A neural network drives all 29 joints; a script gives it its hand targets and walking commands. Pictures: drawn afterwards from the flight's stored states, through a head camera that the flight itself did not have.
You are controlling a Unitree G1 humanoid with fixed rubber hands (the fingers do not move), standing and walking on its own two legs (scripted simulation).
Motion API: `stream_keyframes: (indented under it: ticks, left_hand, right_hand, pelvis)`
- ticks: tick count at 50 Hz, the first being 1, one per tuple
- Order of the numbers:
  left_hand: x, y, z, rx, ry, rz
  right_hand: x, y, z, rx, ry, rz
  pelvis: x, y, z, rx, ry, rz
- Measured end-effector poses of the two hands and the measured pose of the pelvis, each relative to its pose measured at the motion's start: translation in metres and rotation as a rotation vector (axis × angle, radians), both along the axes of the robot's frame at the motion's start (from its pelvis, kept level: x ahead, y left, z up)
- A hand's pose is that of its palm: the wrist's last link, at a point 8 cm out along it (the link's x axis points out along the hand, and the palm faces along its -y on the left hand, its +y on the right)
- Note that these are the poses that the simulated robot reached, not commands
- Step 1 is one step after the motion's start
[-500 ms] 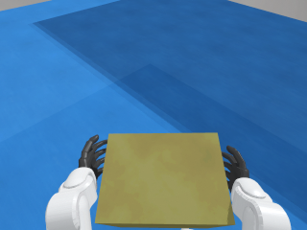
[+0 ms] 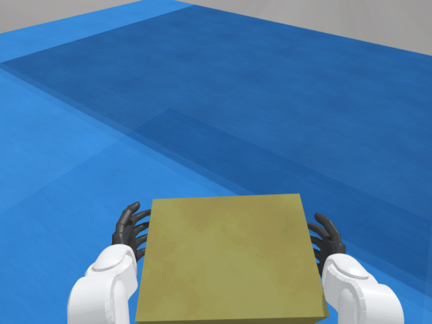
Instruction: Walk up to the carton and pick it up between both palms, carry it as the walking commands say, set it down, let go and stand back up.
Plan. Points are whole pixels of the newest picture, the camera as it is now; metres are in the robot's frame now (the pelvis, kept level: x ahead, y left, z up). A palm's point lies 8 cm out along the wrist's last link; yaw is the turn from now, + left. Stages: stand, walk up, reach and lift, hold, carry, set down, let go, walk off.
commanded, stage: carry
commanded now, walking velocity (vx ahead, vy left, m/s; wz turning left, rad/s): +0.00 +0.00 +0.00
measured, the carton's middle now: (228, 271) +0.23 +0.00 +0.03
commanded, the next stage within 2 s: none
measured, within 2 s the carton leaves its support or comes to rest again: neither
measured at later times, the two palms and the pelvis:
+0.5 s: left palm (116, 315) +0.15 +0.17 +0.05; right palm out of the picture +0.15 -0.15 +0.05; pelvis -0.09 +0.00 -0.03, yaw +4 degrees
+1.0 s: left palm out of the picture -0.06 +0.34 +0.06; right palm out of the picture +0.12 +0.07 +0.07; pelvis -0.17 +0.07 -0.02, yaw +32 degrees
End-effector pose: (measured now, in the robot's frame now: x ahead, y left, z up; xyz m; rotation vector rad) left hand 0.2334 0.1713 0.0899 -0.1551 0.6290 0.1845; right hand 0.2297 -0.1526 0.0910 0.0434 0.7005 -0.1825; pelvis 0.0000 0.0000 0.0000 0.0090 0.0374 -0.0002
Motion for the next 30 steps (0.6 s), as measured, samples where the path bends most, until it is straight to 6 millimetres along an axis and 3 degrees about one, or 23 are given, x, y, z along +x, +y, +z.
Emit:
stream_keyframes:
  ticks: [12,17,22,30]
  left_hand:
    - [-0.029,-0.016,-0.002,0.023,0.034,-0.022]
    - [-0.040,-0.020,-0.007,0.048,-0.013,-0.027]
    - [-0.067,-0.010,-0.032,0.026,0.060,-0.006]
    - [-0.117,0.016,-0.044,0.001,0.053,0.052]
  right_hand:
    - [-0.039,-0.015,-0.014,0.024,0.033,-0.020]
    - [-0.050,-0.020,-0.024,0.042,-0.013,-0.022]
    - [-0.069,-0.010,-0.038,0.020,0.060,-0.004]
    - [-0.100,0.016,-0.042,-0.009,0.052,0.053]
  pelvis:
    - [-0.035,-0.008,-0.002,0.002,-0.016,-0.011]
    - [-0.051,-0.011,-0.020,0.010,-0.023,0.031]
    - [-0.073,-0.007,-0.024,-0.003,-0.035,0.056]
    - [-0.106,0.003,-0.030,-0.002,-0.029,0.129]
